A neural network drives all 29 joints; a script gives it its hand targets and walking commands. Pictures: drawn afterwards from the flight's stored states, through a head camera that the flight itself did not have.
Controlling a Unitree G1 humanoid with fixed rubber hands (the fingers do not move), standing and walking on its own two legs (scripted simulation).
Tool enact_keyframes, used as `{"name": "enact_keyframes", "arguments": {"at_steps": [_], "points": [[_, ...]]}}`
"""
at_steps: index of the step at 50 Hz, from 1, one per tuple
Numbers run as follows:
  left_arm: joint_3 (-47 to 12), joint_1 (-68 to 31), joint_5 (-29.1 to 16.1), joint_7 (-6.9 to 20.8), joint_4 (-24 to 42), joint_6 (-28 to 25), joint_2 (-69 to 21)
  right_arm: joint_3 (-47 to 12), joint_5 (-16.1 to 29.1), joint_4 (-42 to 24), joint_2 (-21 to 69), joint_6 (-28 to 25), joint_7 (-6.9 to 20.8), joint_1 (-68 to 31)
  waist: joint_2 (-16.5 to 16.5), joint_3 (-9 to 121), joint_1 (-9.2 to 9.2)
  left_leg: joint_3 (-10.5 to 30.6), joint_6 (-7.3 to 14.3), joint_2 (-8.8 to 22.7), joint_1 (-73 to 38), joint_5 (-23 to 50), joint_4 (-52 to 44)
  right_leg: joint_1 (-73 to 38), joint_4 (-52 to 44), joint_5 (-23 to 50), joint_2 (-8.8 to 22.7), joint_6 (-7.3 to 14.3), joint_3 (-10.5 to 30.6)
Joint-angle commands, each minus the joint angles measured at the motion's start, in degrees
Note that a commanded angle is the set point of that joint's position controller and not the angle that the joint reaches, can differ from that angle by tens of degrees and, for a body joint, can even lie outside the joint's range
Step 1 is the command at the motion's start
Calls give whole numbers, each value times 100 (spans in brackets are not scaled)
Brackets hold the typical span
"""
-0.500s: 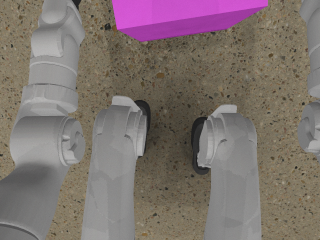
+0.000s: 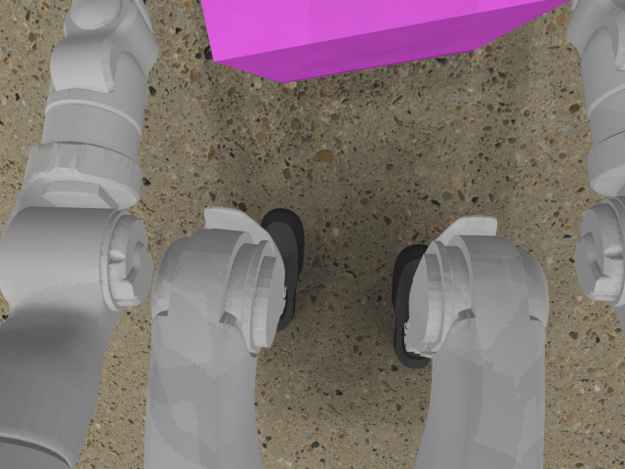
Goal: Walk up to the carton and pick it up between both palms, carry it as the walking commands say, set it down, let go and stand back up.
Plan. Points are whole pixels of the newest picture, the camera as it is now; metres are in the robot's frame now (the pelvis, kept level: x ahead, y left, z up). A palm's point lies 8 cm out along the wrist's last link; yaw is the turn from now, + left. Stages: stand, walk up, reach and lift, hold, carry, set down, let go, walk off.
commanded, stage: reach and lift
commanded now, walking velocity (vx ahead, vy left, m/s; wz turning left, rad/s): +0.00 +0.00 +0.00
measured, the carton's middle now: out of the picture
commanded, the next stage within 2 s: none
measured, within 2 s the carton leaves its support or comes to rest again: leaves its support in 1.46 s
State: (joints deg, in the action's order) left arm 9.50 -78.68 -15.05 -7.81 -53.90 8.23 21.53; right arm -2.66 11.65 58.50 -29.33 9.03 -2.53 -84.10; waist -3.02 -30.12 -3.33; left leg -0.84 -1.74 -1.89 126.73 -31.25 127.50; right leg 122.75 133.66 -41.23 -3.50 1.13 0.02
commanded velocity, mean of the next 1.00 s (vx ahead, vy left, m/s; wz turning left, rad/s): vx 0.00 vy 0.00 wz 0.00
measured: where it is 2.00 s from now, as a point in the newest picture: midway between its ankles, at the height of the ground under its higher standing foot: (343, 306)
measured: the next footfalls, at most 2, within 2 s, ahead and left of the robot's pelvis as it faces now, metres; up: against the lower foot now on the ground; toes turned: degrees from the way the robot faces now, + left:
none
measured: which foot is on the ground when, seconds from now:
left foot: down 0.00-1.00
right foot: down 0.00-1.00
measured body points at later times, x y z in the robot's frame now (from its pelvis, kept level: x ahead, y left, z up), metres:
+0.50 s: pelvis -0.01 +0.00 +0.01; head +0.37 -0.01 +0.24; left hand +0.53 +0.20 -0.17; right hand +0.57 -0.17 -0.18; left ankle +0.13 +0.12 -0.32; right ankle +0.08 -0.11 -0.32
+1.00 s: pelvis -0.01 +0.00 +0.00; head +0.36 -0.03 +0.24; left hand +0.55 +0.18 -0.17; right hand +0.57 -0.17 -0.18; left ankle +0.13 +0.12 -0.32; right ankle +0.08 -0.11 -0.32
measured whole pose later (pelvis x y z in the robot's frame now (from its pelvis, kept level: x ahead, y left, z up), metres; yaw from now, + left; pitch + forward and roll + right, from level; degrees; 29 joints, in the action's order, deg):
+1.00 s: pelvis -0.01 +0.00 +0.00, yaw -1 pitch +29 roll +3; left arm 10.7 -85.7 -13.7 -9.3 -63.2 7.2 17.2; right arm -1.8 7.9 67.1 -24.9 10.0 -3.1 -91.2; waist -2.0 -29.9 -3.7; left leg -0.6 -2.6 -2.1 126.3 -31.1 127.9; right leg 123.9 133.6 -38.9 -4.6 0.9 0.5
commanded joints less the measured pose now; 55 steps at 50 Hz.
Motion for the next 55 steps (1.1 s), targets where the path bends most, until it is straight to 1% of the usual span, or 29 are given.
{"name": "enact_keyframes", "arguments": {"at_steps": [1, 2, 4, 5, 7, 9, 13, 14, 17, 18, 21, 23, 25, 26, 28, 29, 31, 33, 38, 41, 42, 43, 44, 45, 46, 47, 50, 54, 55], "points": [[149, -1271, -1, -2, 589, -324, 466, 193, -110, -1199, -790, -317, -70, -2282, 1192, 9234, -57, -48, 58, -36, -4639, 3241, -417, -3762, -1502, 3310, 240, -279, 199], [95, -1368, -63, -29, 949, -352, 339, 196, -34, -1338, -652, -325, -69, -2278, 1089, 9476, -104, -44, 69, -73, -4797, 3462, -433, -3868, -1534, 3575, 202, -246, 314], [103, -1334, -44, -32, 719, -357, 211, 320, -113, -1219, -881, -370, -83, -2347, 1077, 9263, 29, 38, 47, -74, -4767, 3411, -433, -3615, -1500, 3483, 218, -278, 257], [-22, -1211, -5, -67, 784, -379, 168, 258, -82, -1113, -715, -361, -80, -2153, 962, 9431, -93, 22, 29, -93, -5077, 3649, -468, -3678, -1537, 3609, 149, -276, 254], [16, -1238, -21, -107, 763, -378, 229, 395, -172, -964, -839, -340, -73, -2117, 908, 9194, -85, 47, 21, -87, -4956, 3450, -480, -3397, -1478, 3370, 154, -200, 233], [-18, -1447, 45, -111, 812, -371, 140, 255, -52, -834, -612, -309, -39, -2303, 811, 9149, -230, 7, 0, -63, -5022, 3434, -460, -3340, -1495, 3296, 186, -198, 259], [-198, -1669, -83, -150, 1085, -362, -6, 346, -179, -956, -655, -327, -112, -2388, 911, 9222, 60, 16, -15, -96, -4886, 3316, -528, -3648, -1583, 3330, 140, -230, 271], [-226, -1614, -107, -155, 888, -337, -70, 222, -89, -879, -503, -332, -103, -2526, 849, 9015, -108, 13, -2, -105, -4769, 3221, -579, -3503, -1565, 3188, 132, -180, 275], [-344, -1950, -74, -182, 1005, -340, -138, 198, -73, -726, -435, -324, -63, -2661, 662, 8742, -143, 8, -11, -89, -4781, 2965, -666, -3250, -1597, 2853, 114, -136, 269], [-374, -2144, -103, -189, 1060, -328, -189, 253, -41, -825, -427, -334, -39, -2840, 742, 8769, 14, 60, -5, -95, -4701, 2856, -646, -3206, -1662, 2721, 162, -113, 245], [-319, -2263, -51, -192, 782, -306, -281, 127, -45, -596, -278, -312, -13, -3049, 718, 8502, -115, 11, 4, -65, -4702, 2646, -689, -3074, -1735, 2458, 193, -118, 256], [-465, -2418, -157, -190, 772, -304, -417, -37, 15, -427, -44, -296, -20, -3041, 817, 8455, -87, -43, 4, -85, -4473, 2490, -728, -3271, -1819, 2410, 144, -123, 305], [-336, -2371, -63, -168, 179, -328, -393, -19, -139, -132, -156, -327, -27, -3157, 944, 8002, 1, -10, 2, -67, -4203, 2216, -826, -3155, -1838, 2178, 199, -172, 239], [-283, -2506, -1, -178, 161, -342, -396, -75, -13, -248, 4, -307, -33, -3298, 842, 8049, -140, -59, -5, -52, -4207, 2135, -791, -3103, -1831, 2127, 187, -181, 269], [-247, -2356, 34, -167, 81, -378, -624, -170, -57, -445, 146, -359, -4, -3290, 1050, 8107, -25, -58, -16, -82, -4156, 2278, -717, -3224, -1897, 2284, 173, -190, 276], [-306, -2283, 73, -159, 74, -407, -793, -205, -45, -453, 216, -385, -9, -3245, 910, 8312, -191, -118, -21, -99, -4179, 2376, -780, -3371, -1930, 2398, 142, -210, 324], [-307, -2539, 30, -123, -4, -463, -913, -304, -15, -380, 582, -388, 48, -3292, 1079, 8253, -155, -85, -4, -139, -4152, 2452, -789, -3286, -1845, 2449, 162, -215, 222], [-489, -2595, -52, -48, 7, -451, -1195, -511, -19, -535, 964, -373, 108, -3314, 1052, 8407, -25, -66, -19, -182, -4314, 2640, -741, -3241, -1766, 2630, 127, -230, 174], [-566, -3086, 128, 302, 216, -388, -2342, -737, -53, -756, 2314, -309, 446, -3669, 1056, 8327, -146, -190, -35, -242, -4161, 2532, -649, -3356, -1770, 2614, 77, -236, 199], [-1053, -3677, 19, 663, 607, -322, -3671, -914, -94, -775, 3768, -203, 794, -3729, 1178, 8268, 31, -170, 38, -353, -4229, 2677, -558, -3273, -1680, 2771, -21, -263, 104], [-1124, -3807, 59, 780, 445, -282, -3991, -914, -65, -708, 4116, -185, 912, -3760, 1073, 8008, -19, -190, 9, -335, -4221, 2579, -565, -3137, -1636, 2719, -61, -239, 79], [-1201, -3870, -55, 897, 496, -254, -4381, -985, -117, -581, 4456, -111, 1012, -3669, 1200, 7931, 132, -249, 28, -362, -4033, 2472, -518, -3160, -1602, 2684, -65, -251, 29], [-1272, -3920, -56, 1022, 444, -218, -4681, -910, -86, -661, 4792, -88, 1112, -3625, 1159, 7722, 105, -257, 95, -407, -3910, 2370, -504, -2900, -1605, 2597, -142, -232, 67], [-1313, -3955, -106, 1122, 585, -166, -5063, -998, -62, -725, 4951, -74, 1194, -3641, 1162, 7845, 126, -285, 93, -427, -3809, 2436, -479, -2843, -1596, 2670, -160, -205, 45], [-1231, -3911, 17, 1210, 412, -120, -5117, -916, -66, -575, 5155, -31, 1264, -3665, 1136, 7555, -28, -300, 141, -425, -3538, 2268, -481, -2779, -1585, 2564, -155, -191, 63], [-1291, -3831, 9, 1277, 251, -77, -5357, -922, -167, -509, 5157, -17, 1320, -3741, 1179, 7260, 58, -296, 127, -378, -3443, 2239, -478, -2623, -1553, 2539, -141, -152, 35], [-1360, -3983, -81, 1367, 621, -9, -5544, -906, -77, -644, 5416, 53, 1467, -3609, 1019, 7507, -66, -361, 133, -385, -3487, 2216, -495, -2628, -1513, 2515, -144, -94, 75], [-1401, -4198, -163, 1433, 868, 40, -5663, -888, -139, -536, 5738, 175, 1553, -3625, 1251, 7654, 37, -328, 239, -353, -3487, 2139, -471, -2647, -1481, 2446, -171, -138, 2], [-1411, -4159, -181, 1429, 793, 54, -5735, -829, -141, -577, 5719, 163, 1568, -3555, 1103, 7564, 55, -360, 203, -354, -3519, 2146, -468, -2661, -1549, 2483, -166, -84, 25]]}}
